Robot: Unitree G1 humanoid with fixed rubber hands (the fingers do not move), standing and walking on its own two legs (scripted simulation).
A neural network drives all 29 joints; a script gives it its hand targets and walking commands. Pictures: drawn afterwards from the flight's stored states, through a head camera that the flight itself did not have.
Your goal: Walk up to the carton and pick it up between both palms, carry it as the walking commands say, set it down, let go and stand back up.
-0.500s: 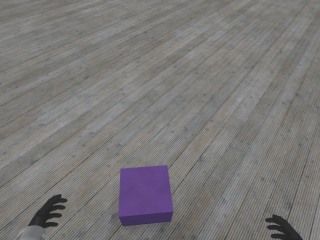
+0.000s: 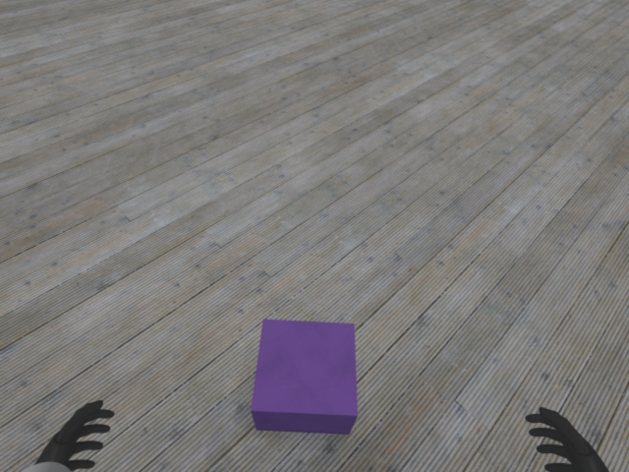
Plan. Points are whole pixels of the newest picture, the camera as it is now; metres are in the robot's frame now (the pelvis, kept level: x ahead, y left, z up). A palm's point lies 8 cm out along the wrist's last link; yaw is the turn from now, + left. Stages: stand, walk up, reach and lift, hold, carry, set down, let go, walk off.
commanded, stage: walk up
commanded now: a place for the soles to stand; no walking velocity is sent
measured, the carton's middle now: (305, 376) +0.47 +0.01 -0.66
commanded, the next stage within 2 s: reach and lift in 1.06 s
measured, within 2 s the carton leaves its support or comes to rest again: neither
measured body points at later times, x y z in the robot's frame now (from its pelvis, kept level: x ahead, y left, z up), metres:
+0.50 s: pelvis +0.00 -0.01 -0.01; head +0.02 +0.00 +0.44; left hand +0.14 +0.32 -0.09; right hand +0.17 -0.32 -0.06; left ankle +0.02 +0.12 -0.73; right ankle +0.01 -0.12 -0.73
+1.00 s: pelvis +0.00 -0.01 +0.00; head +0.01 +0.00 +0.45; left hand +0.13 +0.32 -0.07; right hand +0.19 -0.31 -0.05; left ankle +0.02 +0.12 -0.73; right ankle +0.01 -0.12 -0.73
